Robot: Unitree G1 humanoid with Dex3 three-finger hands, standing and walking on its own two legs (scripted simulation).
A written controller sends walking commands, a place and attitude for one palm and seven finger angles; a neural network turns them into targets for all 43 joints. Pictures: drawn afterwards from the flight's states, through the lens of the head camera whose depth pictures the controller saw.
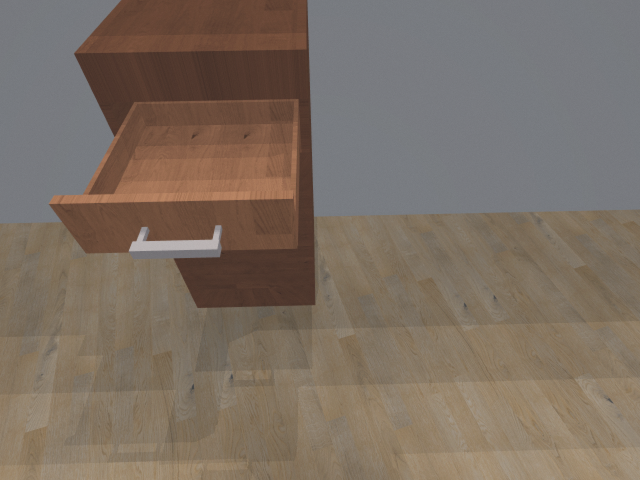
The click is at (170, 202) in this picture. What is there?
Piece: drawer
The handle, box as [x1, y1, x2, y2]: [129, 225, 221, 258]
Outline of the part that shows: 221,226 215,225 213,238 211,240 146,241 145,240 149,230 147,227 142,227 137,240 132,241 129,252 133,258 219,256 221,248 219,243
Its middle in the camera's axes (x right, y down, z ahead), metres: -0.24 +0.00 +0.65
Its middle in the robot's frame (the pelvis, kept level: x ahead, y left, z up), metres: +0.47 +0.26 -0.02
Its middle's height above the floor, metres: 0.77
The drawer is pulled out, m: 0.30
